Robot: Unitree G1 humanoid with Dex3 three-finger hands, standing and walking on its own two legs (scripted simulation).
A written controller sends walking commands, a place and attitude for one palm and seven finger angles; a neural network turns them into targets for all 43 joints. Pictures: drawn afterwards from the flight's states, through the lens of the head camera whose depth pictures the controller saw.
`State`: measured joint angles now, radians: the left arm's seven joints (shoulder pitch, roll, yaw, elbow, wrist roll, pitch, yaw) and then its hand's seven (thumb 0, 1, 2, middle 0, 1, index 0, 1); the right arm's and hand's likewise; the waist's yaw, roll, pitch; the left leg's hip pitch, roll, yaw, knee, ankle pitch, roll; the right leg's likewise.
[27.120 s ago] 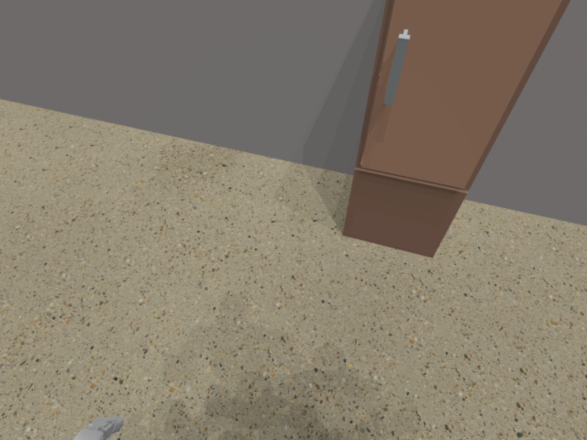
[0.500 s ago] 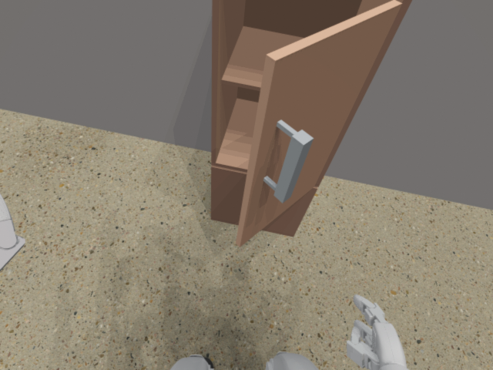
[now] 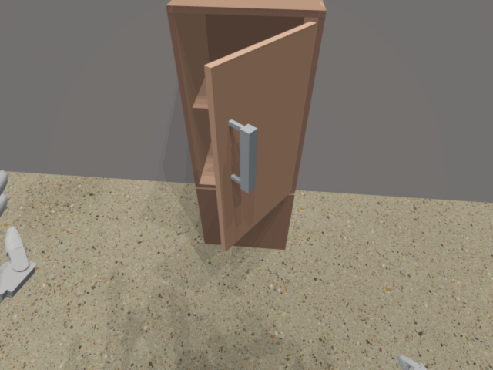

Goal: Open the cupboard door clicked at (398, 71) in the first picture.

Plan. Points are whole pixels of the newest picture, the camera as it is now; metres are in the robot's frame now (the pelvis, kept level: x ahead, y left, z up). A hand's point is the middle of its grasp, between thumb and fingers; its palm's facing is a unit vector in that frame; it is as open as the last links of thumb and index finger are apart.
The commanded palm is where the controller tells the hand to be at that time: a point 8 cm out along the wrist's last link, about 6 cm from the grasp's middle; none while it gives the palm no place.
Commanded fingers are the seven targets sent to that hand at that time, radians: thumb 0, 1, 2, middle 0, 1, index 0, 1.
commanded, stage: stop stepping back and stand still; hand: left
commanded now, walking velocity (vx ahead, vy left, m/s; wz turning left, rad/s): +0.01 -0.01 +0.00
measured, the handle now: (241, 157) +0.56 +0.04 +0.04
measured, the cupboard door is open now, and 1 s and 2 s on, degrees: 53 53 53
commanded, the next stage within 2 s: let the arm hang, fingers relaxed in 1.10 s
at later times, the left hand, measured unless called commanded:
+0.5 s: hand (6, 316) +0.15 +0.28 +0.14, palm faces +0.44 -0.80 -0.41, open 7.4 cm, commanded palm +0.08 +0.31 +0.19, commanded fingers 0.00 0.90 0.90 -0.20 -0.30 -0.20 -0.30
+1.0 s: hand out of the picture +0.10 +0.29 +0.15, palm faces +0.43 -0.80 -0.43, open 7.4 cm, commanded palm +0.03 +0.33 +0.19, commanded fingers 0.00 0.90 0.90 -0.20 -0.30 -0.20 -0.30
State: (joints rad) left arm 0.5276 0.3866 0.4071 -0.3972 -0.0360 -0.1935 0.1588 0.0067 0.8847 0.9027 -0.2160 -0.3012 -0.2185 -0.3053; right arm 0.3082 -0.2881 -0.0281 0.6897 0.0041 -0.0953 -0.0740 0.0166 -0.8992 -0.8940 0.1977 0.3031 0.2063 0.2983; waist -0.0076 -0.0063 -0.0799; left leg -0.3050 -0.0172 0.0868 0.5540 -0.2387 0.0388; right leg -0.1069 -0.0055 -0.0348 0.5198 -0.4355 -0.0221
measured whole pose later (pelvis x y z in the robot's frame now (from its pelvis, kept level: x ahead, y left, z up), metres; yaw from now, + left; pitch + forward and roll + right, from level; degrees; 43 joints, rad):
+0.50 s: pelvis -0.06 +0.01 +0.01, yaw -1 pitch -1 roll +0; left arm 0.47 0.33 0.36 -0.36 -0.02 -0.17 0.15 0.01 0.89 0.90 -0.21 -0.30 -0.21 -0.30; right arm 0.23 -0.22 0.00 0.68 0.00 -0.12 -0.08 0.02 -0.90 -0.89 0.20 0.30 0.21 0.30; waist 0.03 0.01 0.03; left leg -0.23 0.00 0.02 0.50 -0.25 0.02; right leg -0.17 0.02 -0.04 0.47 -0.29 -0.02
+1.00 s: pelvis -0.10 +0.03 +0.01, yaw +0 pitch -1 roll -1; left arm 0.51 0.34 0.35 -0.41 0.00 -0.17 0.15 0.01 0.89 0.90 -0.21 -0.30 -0.21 -0.30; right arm 0.24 -0.21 0.02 0.64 -0.01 -0.14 -0.08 0.02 -0.90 -0.89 0.20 0.30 0.21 0.30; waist 0.02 0.01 0.03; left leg -0.26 -0.01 0.01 0.43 -0.15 0.04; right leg -0.19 0.00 -0.05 0.39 -0.18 0.00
